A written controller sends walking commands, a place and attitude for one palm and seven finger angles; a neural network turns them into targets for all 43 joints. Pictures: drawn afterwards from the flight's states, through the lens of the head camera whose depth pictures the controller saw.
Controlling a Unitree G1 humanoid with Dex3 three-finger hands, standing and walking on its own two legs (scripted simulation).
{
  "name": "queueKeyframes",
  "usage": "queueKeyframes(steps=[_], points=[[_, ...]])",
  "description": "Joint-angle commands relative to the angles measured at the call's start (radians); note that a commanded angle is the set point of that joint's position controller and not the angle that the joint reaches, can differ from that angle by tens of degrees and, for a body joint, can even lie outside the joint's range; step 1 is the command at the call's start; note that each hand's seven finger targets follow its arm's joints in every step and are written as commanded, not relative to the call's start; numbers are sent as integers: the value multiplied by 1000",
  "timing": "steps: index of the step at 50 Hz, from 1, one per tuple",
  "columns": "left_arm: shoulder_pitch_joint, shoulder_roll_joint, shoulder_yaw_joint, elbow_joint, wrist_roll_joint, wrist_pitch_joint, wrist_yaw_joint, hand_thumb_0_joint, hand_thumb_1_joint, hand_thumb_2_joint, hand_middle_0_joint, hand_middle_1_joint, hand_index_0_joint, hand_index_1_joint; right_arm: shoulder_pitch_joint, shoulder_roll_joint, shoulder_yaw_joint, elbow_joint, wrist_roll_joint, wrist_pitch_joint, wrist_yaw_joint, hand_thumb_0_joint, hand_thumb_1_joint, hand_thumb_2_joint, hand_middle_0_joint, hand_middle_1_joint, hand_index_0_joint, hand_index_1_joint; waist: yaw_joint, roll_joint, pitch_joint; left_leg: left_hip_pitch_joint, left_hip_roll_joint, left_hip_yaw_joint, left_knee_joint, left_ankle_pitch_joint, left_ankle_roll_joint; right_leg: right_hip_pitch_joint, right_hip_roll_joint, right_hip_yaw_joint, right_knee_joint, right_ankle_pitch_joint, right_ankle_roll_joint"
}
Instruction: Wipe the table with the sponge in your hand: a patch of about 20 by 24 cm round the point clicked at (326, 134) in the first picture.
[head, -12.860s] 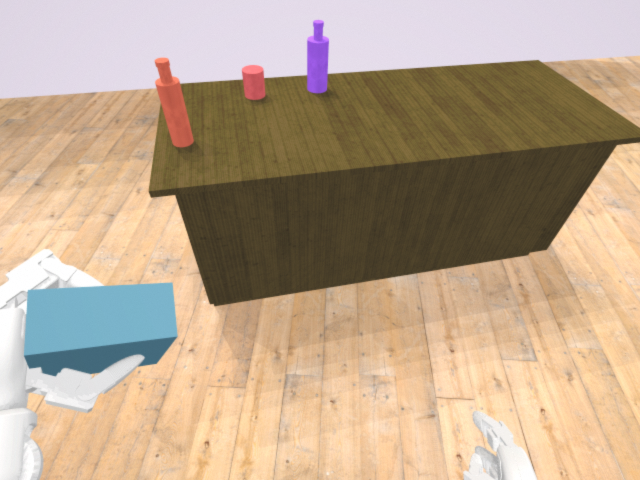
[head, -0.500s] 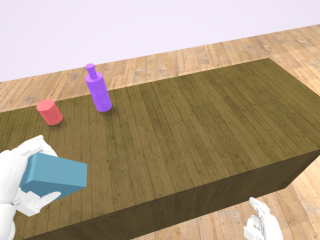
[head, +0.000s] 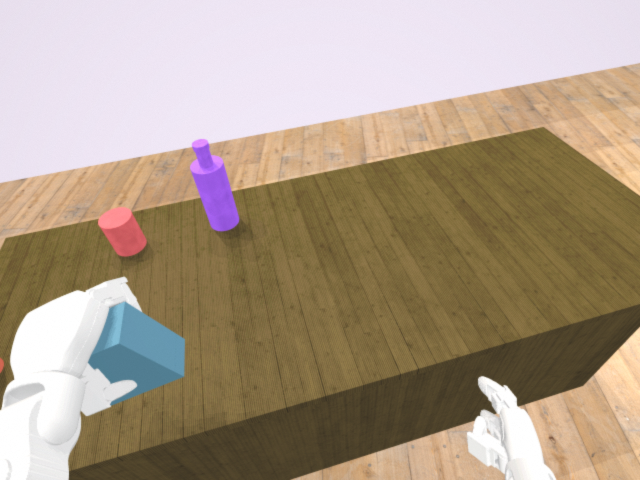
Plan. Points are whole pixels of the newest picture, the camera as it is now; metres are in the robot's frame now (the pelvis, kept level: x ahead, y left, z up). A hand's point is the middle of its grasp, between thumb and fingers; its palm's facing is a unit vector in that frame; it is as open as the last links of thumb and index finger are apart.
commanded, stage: turn the palm down, sponge in hand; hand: left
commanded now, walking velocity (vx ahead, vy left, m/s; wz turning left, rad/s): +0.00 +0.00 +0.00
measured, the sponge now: (124, 363) +0.21 +0.28 +0.06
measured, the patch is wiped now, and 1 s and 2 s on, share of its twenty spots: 0.00 0.00 0.00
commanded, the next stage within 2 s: move the sponge above the wiping area in 0.84 s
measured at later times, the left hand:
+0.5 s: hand (108, 349) +0.21 +0.29 +0.09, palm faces +0.03 -0.09 -1.00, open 9.4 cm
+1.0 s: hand (104, 350) +0.21 +0.29 +0.09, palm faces +0.02 -0.08 -1.00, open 9.4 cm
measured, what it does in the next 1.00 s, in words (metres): stands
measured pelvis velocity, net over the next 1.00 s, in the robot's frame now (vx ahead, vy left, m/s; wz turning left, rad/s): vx -0.01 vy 0.00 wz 0.01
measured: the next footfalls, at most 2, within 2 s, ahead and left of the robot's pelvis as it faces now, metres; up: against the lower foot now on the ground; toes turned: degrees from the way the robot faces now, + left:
none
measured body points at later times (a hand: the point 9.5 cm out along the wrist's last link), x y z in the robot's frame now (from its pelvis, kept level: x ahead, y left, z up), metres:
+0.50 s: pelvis +0.00 -0.01 +0.00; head -0.02 -0.05 +0.45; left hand +0.20 +0.29 +0.15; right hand +0.24 -0.21 -0.08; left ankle +0.02 +0.15 -0.74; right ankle +0.01 -0.14 -0.74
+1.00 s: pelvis -0.01 +0.00 +0.00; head -0.03 -0.04 +0.45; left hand +0.20 +0.29 +0.14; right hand +0.24 -0.20 -0.08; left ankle +0.02 +0.15 -0.74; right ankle +0.01 -0.14 -0.74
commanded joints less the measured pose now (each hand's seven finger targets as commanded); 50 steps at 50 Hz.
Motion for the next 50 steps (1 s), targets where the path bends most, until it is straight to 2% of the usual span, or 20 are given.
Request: queueKeyframes(steps=[1,2,3,7,8,12,13,17,18,22,23,25,32,33,37,38,45,47,48,50], points=[[-194,221,129,-174,70,-29,34,0,100,1300,-1200,-1600,-1200,-1600,-194,-120,-45,-157,-7,-53,-11,0,-900,-900,200,300,200,300,3,-27,-134,30,-59,-2,-93,117,55,28,57,0,-100,30,-57],[-207,248,153,-180,83,-23,35,0,100,1300,-1200,-1600,-1200,-1600,-214,-117,-41,-156,-7,-55,-11,0,-900,-900,200,300,200,300,9,-15,-121,32,-62,-3,-93,110,56,31,64,17,-109,22,-63],[-227,195,103,-188,91,-27,34,0,100,1300,-1200,-1600,-1200,-1600,-215,-106,-38,-163,-5,-62,-8,0,-900,-900,200,300,200,300,3,-2,-143,43,-63,6,-89,129,58,36,57,0,-103,33,-61],[-242,240,131,-139,132,-13,38,0,100,1300,-1200,-1600,-1200,-1600,-227,-118,-45,-140,-6,-54,-2,0,-900,-900,200,300,200,300,13,-4,-134,51,-67,-4,-95,143,56,42,63,23,-121,44,-69],[-258,189,80,-138,137,-10,37,0,100,1300,-1200,-1600,-1200,-1600,-228,-109,-43,-146,-2,-58,1,0,-900,-900,200,300,200,300,7,-10,-146,55,-66,6,-95,155,59,48,56,3,-115,52,-65],[-297,239,96,-94,182,18,31,0,100,1300,-1200,-1600,-1200,-1600,-251,-120,-44,-133,-3,-48,6,0,-900,-900,200,300,200,300,20,5,-134,52,-76,-7,-107,142,60,54,63,29,-128,38,-73],[-304,185,45,-99,189,21,27,0,100,1300,-1200,-1600,-1200,-1600,-249,-111,-43,-140,0,-53,10,0,-900,-900,200,300,200,300,11,-2,-147,61,-75,5,-99,160,64,55,55,12,-123,50,-69],[-304,255,96,-81,231,39,18,0,100,1300,-1200,-1600,-1200,-1600,-268,-121,-45,-131,-4,-40,22,0,-900,-900,200,300,200,300,33,-1,-161,63,-81,-14,-105,187,63,76,63,37,-124,71,-79],[-313,188,30,-85,235,41,14,0,100,1300,-1200,-1600,-1200,-1600,-266,-109,-42,-137,0,-42,26,0,-900,-900,200,300,200,300,22,6,-160,65,-79,-2,-102,194,67,73,54,14,-119,77,-74],[-319,243,74,-33,267,68,5,0,100,1300,-1200,-1600,-1200,-1600,-281,-120,-45,-123,-2,-27,33,0,-900,-900,200,300,200,300,36,-27,-138,57,-85,-15,-106,170,67,58,62,49,-135,51,-78],[-326,168,7,-38,254,67,-1,0,100,1300,-1200,-1600,-1200,-1600,-274,-109,-42,-133,5,-32,34,0,-900,-900,200,300,200,300,20,-45,-140,56,-81,-3,-103,171,71,58,54,18,-128,52,-69],[-336,199,28,-21,250,59,-10,0,100,1300,-1200,-1600,-1200,-1600,-274,-119,-47,-123,3,-29,33,0,-900,-900,200,300,200,300,22,-71,-140,60,-82,-11,-105,166,72,52,54,23,-135,53,-67],[-345,244,75,-72,266,35,-4,0,100,1300,-1200,-1600,-1200,-1600,-279,-114,-48,-127,-2,-34,31,0,-900,-900,200,300,200,300,33,-8,-157,81,-82,-18,-103,171,70,55,65,52,-133,59,-79],[-361,193,23,-70,267,35,-7,0,100,1300,-1200,-1600,-1200,-1600,-277,-107,-41,-130,1,-38,33,0,-900,-900,200,300,200,300,25,-18,-171,79,-82,-10,-102,183,71,57,56,21,-124,68,-73],[-353,233,63,-61,266,46,3,0,100,1300,-1200,-1600,-1200,-1600,-283,-113,-46,-122,1,-30,31,0,-900,-900,200,300,200,300,32,-5,-146,68,-81,-26,-117,149,64,54,66,52,-132,39,-81],[-368,194,23,-58,267,50,0,0,100,1300,-1200,-1600,-1200,-1600,-283,-108,-40,-129,4,-35,33,0,-900,-900,200,300,200,300,27,-12,-151,63,-82,-14,-115,157,67,55,57,20,-122,48,-74],[-343,208,35,-44,262,55,-8,0,100,1300,-1200,-1600,-1200,-1600,-276,-117,-47,-122,4,-33,33,0,-900,-900,200,300,200,300,27,-43,-162,65,-80,-18,-115,165,68,62,57,24,-124,64,-72],[-343,236,62,-75,266,55,-5,0,100,1300,-1200,-1600,-1200,-1600,-288,-114,-44,-128,2,-32,32,0,-900,-900,200,300,200,300,32,-2,-156,66,-80,-27,-120,154,64,64,67,51,-125,54,-81],[-359,189,14,-68,271,56,-8,0,100,1300,-1200,-1600,-1200,-1600,-286,-107,-39,-130,4,-36,33,0,-900,-900,200,300,200,300,26,-7,-162,62,-80,-18,-119,159,66,62,59,20,-115,56,-75],[-358,191,15,-9,266,56,-6,0,100,1300,-1200,-1600,-1200,-1600,-270,-116,-46,-116,5,-32,31,0,-900,-900,200,300,200,300,22,-37,-133,54,-77,-20,-122,132,64,40,59,19,-128,38,-72]])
